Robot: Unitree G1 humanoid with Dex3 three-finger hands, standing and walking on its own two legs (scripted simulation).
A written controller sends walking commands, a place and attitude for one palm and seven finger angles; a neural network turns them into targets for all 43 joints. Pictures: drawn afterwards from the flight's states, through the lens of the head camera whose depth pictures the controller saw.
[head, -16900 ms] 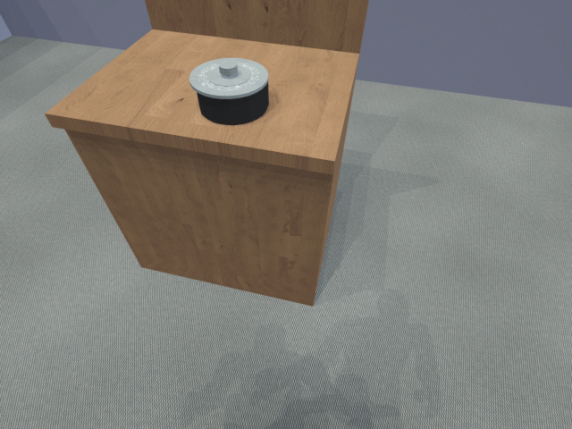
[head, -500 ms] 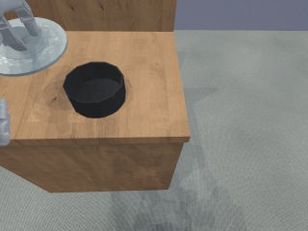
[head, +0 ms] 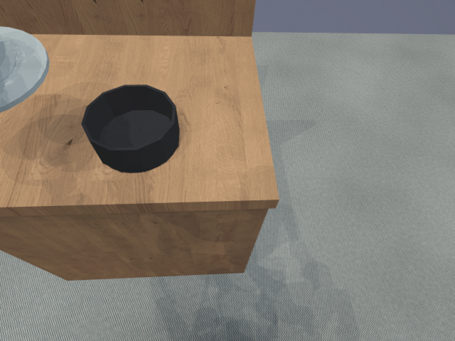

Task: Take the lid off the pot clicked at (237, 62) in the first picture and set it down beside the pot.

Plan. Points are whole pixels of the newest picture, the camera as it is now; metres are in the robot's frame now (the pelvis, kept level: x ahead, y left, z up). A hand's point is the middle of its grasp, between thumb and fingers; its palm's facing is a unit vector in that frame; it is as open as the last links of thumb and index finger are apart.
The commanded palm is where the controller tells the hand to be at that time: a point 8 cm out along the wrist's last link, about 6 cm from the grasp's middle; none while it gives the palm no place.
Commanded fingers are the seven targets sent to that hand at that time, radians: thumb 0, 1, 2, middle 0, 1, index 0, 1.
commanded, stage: move the lid sideways beside the pot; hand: left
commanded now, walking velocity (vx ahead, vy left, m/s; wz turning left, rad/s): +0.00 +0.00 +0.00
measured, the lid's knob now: out of the picture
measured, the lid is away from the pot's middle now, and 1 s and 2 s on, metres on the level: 0.19 0.22 0.23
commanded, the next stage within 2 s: lower the lid onto the table in 0.92 s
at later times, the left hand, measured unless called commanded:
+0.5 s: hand out of the picture +0.47 +0.38 +0.24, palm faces -0.29 -0.23 -0.93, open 7.0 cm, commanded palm +0.51 +0.39 +0.31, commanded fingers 0.00 0.86 0.67 -0.85 -1.11 -0.85 -1.08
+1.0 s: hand out of the picture +0.48 +0.37 +0.24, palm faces -0.27 -0.26 -0.93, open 7.0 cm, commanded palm +0.51 +0.39 +0.31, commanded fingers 0.00 0.86 0.67 -0.85 -1.11 -0.85 -1.08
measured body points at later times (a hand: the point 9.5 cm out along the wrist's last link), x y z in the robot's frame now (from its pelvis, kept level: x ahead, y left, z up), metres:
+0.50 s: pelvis +0.01 +0.00 +0.00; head +0.10 +0.01 +0.44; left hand +0.48 +0.38 +0.29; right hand +0.01 -0.28 -0.13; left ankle -0.03 +0.10 -0.74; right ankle -0.02 -0.14 -0.74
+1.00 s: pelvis +0.01 +0.00 +0.00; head +0.10 +0.01 +0.44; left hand +0.49 +0.38 +0.29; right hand -0.01 -0.28 -0.12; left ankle -0.03 +0.10 -0.74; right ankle -0.02 -0.14 -0.74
